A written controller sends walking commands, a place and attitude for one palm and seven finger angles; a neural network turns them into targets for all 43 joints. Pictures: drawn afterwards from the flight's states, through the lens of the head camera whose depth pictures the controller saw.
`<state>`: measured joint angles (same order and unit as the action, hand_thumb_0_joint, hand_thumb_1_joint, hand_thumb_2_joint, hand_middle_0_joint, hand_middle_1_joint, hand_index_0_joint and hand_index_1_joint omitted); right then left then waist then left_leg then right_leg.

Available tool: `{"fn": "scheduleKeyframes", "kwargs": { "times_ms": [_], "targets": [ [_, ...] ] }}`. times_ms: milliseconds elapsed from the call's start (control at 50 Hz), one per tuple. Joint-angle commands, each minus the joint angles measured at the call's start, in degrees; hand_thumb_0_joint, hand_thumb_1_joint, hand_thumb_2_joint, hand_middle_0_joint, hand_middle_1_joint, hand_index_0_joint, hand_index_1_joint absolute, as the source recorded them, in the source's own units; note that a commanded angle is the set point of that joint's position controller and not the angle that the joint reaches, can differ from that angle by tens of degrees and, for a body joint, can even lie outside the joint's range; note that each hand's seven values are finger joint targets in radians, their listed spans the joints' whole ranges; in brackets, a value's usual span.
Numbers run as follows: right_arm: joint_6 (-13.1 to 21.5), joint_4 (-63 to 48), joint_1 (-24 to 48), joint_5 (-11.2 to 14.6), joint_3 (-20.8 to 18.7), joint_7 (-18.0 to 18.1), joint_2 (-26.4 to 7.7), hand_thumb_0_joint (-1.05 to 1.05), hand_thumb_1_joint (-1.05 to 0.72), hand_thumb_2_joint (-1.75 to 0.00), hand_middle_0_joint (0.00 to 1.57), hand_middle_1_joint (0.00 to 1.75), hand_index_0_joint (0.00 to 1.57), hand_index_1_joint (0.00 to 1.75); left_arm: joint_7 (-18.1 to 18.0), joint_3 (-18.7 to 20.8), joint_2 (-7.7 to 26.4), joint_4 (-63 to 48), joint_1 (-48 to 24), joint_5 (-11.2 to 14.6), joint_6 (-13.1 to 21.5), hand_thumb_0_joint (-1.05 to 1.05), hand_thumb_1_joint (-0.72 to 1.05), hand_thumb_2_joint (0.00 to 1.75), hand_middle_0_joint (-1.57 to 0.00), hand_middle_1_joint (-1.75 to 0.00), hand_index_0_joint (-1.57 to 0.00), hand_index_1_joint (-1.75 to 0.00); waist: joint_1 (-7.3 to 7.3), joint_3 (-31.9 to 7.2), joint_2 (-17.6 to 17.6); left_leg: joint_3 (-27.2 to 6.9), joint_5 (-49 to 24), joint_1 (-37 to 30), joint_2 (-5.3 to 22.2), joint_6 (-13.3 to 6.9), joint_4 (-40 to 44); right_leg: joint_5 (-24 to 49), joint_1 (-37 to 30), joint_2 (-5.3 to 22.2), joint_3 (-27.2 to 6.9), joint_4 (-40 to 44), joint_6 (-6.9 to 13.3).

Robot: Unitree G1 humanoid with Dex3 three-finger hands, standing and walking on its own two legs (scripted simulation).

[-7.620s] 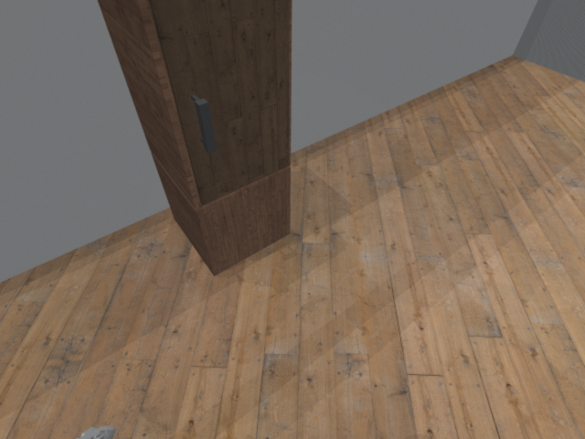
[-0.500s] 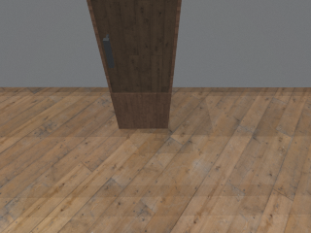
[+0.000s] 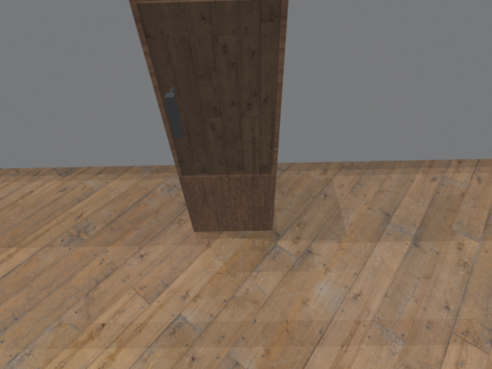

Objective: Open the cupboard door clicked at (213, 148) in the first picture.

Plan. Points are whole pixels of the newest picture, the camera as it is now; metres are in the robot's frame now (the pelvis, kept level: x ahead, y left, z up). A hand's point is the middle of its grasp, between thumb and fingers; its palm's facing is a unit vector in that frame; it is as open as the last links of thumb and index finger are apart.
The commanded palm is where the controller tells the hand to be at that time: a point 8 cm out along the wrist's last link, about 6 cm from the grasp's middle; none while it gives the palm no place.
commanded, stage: take the last steps up to it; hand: left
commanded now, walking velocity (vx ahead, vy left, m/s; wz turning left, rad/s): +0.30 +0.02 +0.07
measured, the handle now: (175, 112) +0.82 +0.25 -0.04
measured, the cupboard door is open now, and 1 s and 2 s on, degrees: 0 0 0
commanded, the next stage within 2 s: come to a stop and stand still in 0.56 s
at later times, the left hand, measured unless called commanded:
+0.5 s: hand out of the picture +0.05 +0.17 -0.18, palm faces +0.16 -0.98 -0.11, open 7.4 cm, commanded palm none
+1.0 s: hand (161, 271) +0.36 +0.22 -0.16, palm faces +0.02 -0.97 -0.23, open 7.4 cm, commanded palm none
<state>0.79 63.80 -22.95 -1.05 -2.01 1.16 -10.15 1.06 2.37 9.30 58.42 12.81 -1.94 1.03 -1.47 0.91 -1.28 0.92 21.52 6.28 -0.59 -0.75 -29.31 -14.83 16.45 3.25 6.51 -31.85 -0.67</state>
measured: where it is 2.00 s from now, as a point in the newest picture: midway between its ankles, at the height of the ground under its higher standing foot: outside the picture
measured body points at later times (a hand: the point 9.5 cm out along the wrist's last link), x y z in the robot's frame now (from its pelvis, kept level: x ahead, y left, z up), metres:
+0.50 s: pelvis +0.17 +0.04 -0.01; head +0.19 +0.06 +0.44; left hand +0.05 +0.23 -0.17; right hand +0.29 -0.18 -0.15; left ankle +0.24 +0.15 -0.74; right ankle +0.04 -0.10 -0.72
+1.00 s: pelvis +0.27 +0.04 +0.00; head +0.30 +0.02 +0.45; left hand +0.36 +0.27 -0.14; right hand +0.28 -0.18 -0.17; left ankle +0.21 +0.15 -0.69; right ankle +0.32 -0.07 -0.73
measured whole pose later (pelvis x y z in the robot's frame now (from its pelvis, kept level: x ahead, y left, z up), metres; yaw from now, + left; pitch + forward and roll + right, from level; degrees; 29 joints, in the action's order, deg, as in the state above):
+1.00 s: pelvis +0.27 +0.04 +0.00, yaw +1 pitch -1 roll +1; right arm -2.6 61.5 -13.4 -0.1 -3.1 1.9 -9.0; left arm -1.8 1.8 8.3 56.9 7.2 -1.7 -0.4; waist -1.4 4.9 -1.5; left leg 3.1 30.7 18.4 0.3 1.1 -51.6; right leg -12.7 19.7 3.7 5.8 -33.3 1.5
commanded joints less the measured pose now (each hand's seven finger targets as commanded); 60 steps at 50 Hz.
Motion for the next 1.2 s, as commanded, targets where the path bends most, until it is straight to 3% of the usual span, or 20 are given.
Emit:
{"fn": "scheduleKeyframes", "kwargs": {
  "times_ms": [0,20,60,120,240,360,420,440,460,500,560,760,820,860,900,960,1100,1120,1160,1180],
  "targets": [
    [1.7,-6.9,7.0,-0.2,-1.5,-0.8,-5.9,0.00,-0.90,-0.90,0.20,0.30,0.20,0.30,-1.6,3.1,13.7,2.9,19.1,1.1,2.2,0.00,0.90,0.90,-0.20,-0.30,-0.20,-0.30,8.90,1.1,17.9,-2.6,9.7,32.5,2.6,-1.6,-32.8,-19.3,-19.0,23.1,-35.9,24.4,10.4],
    [1.5,-6.8,8.7,-0.2,-2.1,-1.1,-5.4,0.00,-0.90,-0.90,0.20,0.30,0.20,0.30,-1.8,2.7,11.2,2.2,14.6,0.9,2.1,0.00,0.90,0.90,-0.20,-0.30,-0.20,-0.30,6.93,5.7,11.9,-2.7,4.4,34.2,4.4,-1.4,-37.2,-25.2,-13.4,22.3,-33.9,26.0,11.0],
    [1.0,-4.7,5.9,-0.5,-2.2,-1.7,-3.2,0.00,-0.90,-0.90,0.20,0.30,0.20,0.30,-2.2,1.7,6.2,0.7,8.8,0.8,2.5,0.00,0.90,0.90,-0.20,-0.30,-0.20,-0.30,3.15,6.7,4.5,-2.4,-4.3,30.9,6.9,-0.3,-36.7,-15.1,-7.9,17.4,-21.0,24.9,8.3],
    [0.1,-3.2,3.0,-0.8,-1.9,-1.9,-1.0,0.00,-0.90,-0.90,0.20,0.30,0.20,0.30,-2.1,0.5,3.5,1.6,9.9,0.8,3.5,0.00,0.90,0.90,-0.20,-0.30,-0.20,-0.30,1.44,5.5,7.6,0.1,-9.8,28.5,7.0,1.4,-33.8,2.1,-7.1,12.5,-9.7,23.8,6.5],
    [0.3,-6.2,10.6,-0.4,-1.7,-2.8,-0.6,0.00,-0.90,-0.90,0.20,0.30,0.20,0.30,-2.3,0.5,4.7,4.1,13.9,0.6,4.4,0.00,0.90,0.90,-0.20,-0.30,-0.20,-0.30,2.37,6.2,7.3,2.8,-12.4,30.9,7.6,2.3,-22.5,13.2,-11.3,12.5,-6.7,22.5,8.5],
    [1.5,-8.9,17.3,-0.1,-1.2,-3.2,-0.2,0.00,-0.90,-0.90,0.20,0.30,0.20,0.30,-2.4,1.2,5.9,6.0,15.9,0.2,3.5,0.00,0.90,0.90,-0.20,-0.30,-0.20,-0.30,4.04,7.5,9.9,5.6,-9.4,21.3,5.2,-0.2,-9.5,17.3,-10.5,13.4,-5.7,18.3,8.3],
    [2.5,-5.0,4.2,-0.7,-1.8,-1.9,-3.6,0.00,-0.90,-0.90,0.20,0.30,0.20,0.30,-2.4,1.4,5.8,5.9,14.2,0.7,2.9,0.00,0.90,0.90,-0.20,-0.30,-0.20,-0.30,-2.29,0.4,4.1,6.8,-12.6,0.5,2.2,-1.3,1.1,24.7,-7.1,9.1,-1.1,-0.9,5.7],
    [3.0,-3.2,-3.4,-1.3,-2.9,-1.0,-9.3,0.00,-0.90,-0.90,0.20,0.30,0.20,0.30,-2.1,1.1,3.1,5.4,17.1,1.1,2.7,0.00,0.90,0.90,-0.20,-0.30,-0.20,-0.30,-4.26,-7.4,-7.6,-5.8,-17.5,-13.5,13.1,-4.6,3.1,10.2,2.3,3.7,1.9,-16.0,3.0],
    [2.6,-2.4,-7.8,-0.7,-3.8,-0.4,-13.9,0.00,-0.90,-0.90,0.20,0.30,0.20,0.30,-1.7,0.4,1.1,3.7,16.6,1.5,2.8,0.00,0.90,0.90,-0.20,-0.30,-0.20,-0.30,-4.37,-10.4,-17.3,-21.7,-24.7,-18.5,24.0,-9.5,8.4,-18.2,12.7,-2.0,1.7,-31.3,1.5],
    [2.4,-3.6,-0.8,0.0,-3.2,0.4,-11.2,0.00,-0.90,-0.90,0.20,0.30,0.20,0.30,-1.9,0.6,1.6,2.6,11.1,1.3,2.3,0.00,0.90,0.90,-0.20,-0.30,-0.20,-0.30,-2.95,-5.7,-10.5,-19.6,-16.4,-8.4,24.8,-10.9,13.4,-14.6,17.6,1.6,-4.6,-41.1,2.3],
    [3.5,-4.7,6.3,-0.1,-1.1,0.4,-4.1,0.00,-0.90,-0.90,0.20,0.30,0.20,0.30,-1.0,0.8,0.7,3.8,10.2,0.5,1.2,0.00,0.90,0.90,-0.20,-0.30,-0.20,-0.30,1.22,1.6,-4.0,-8.4,-18.8,6.0,19.3,-8.6,16.7,-6.9,12.0,4.8,-5.3,-35.6,1.1],
    [1.8,-4.4,8.8,-0.1,-0.8,1.2,-5.1,0.00,-0.90,-0.90,0.20,0.30,0.20,0.30,-2.4,-0.2,1.6,1.4,7.2,0.8,-1.1,0.00,0.90,0.90,-0.20,-0.30,-0.20,-0.30,3.00,0.4,-4.3,0.5,-42.2,4.9,15.6,-6.7,8.6,2.3,-0.6,1.6,-2.3,-3.6,-1.1],
    [0.5,-4.1,7.7,0.5,-1.5,1.0,-4.1,0.00,-0.90,-0.90,0.20,0.30,0.20,0.30,-2.8,0.8,7.1,0.5,7.3,0.5,-0.9,0.00,0.90,0.90,-0.20,-0.30,-0.20,-0.30,3.34,0.7,1.0,2.5,-27.1,8.2,9.8,-1.4,1.9,26.2,-6.8,5.1,-7.0,4.5,0.5],
    [-1.0,-4.1,4.3,0.8,-1.7,0.6,-2.2,0.00,-0.90,-0.90,0.20,0.30,0.20,0.30,-2.9,1.5,10.7,-0.8,5.3,0.5,-0.8,0.00,0.90,0.90,-0.20,-0.30,-0.20,-0.30,1.57,-0.6,7.6,4.5,-8.4,11.5,3.8,1.3,-6.4,46.3,-7.6,14.6,-14.3,3.5,7.1],
    [-2.4,-4.9,5.6,0.7,-2.1,0.9,-2.5,0.00,-0.90,-0.90,0.20,0.30,0.20,0.30,-3.4,2.1,11.6,-1.3,5.5,0.7,-0.7,0.00,0.90,0.90,-0.20,-0.30,-0.20,-0.30,3.65,-5.5,14.8,2.2,13.3,13.3,1.5,2.1,-22.6,54.1,-8.9,20.0,-18.9,8.2,13.9],
    [-2.8,-5.5,6.7,1.0,-2.3,0.8,-2.3,0.00,-0.90,-0.90,0.20,0.30,0.20,0.30,-4.1,2.8,11.1,-3.6,-0.1,0.4,-1.5,0.00,0.90,0.90,-0.20,-0.30,-0.20,-0.30,2.69,-6.4,7.6,-2.1,11.9,17.3,1.6,2.3,-32.1,47.5,-10.3,18.5,-15.1,7.4,14.7],
    [-2.3,-5.7,2.5,0.6,-1.7,0.2,-1.1,0.00,-0.90,-0.90,0.20,0.30,0.20,0.30,-3.5,3.3,10.9,-4.9,-3.0,0.1,-2.3,0.00,0.90,0.90,-0.20,-0.30,-0.20,-0.30,0.96,-6.6,12.2,2.3,0.8,8.7,0.9,2.8,-6.9,21.9,-5.0,12.7,-12.3,8.0,9.3],
    [-0.9,-9.7,2.3,1.4,-2.6,0.3,-5.7,0.00,-0.90,-0.90,0.20,0.30,0.20,0.30,-6.1,2.2,12.1,-5.8,-1.2,0.5,-1.5,0.00,0.90,0.90,-0.20,-0.30,-0.20,-0.30,-1.50,-16.4,6.5,5.3,-1.6,7.6,1.3,3.4,0.2,42.4,-15.3,13.0,-14.6,-2.2,7.4],
    [-0.2,-13.3,4.5,-0.1,-1.9,0.0,-6.4,0.00,-0.90,-0.90,0.20,0.30,0.20,0.30,-5.2,0.6,6.9,-7.6,0.0,1.6,-2.6,0.00,0.90,0.90,-0.20,-0.30,-0.20,-0.30,0.47,-10.6,-12.5,-3.9,-12.0,6.3,9.4,-0.6,9.2,5.3,-3.1,3.7,-4.7,-8.4,2.6],
    [-1.0,-15.4,7.1,-0.9,-2.3,0.1,-9.2,0.00,-0.90,-0.90,0.20,0.30,0.20,0.30,-4.3,0.5,5.5,-8.5,0.7,1.5,-2.9,0.00,0.90,0.90,-0.20,-0.30,-0.20,-0.30,2.05,-4.7,-15.4,-8.8,-15.6,11.0,15.2,-4.5,9.3,-5.0,2.5,0.7,-2.1,-8.2,1.5]
  ]
}}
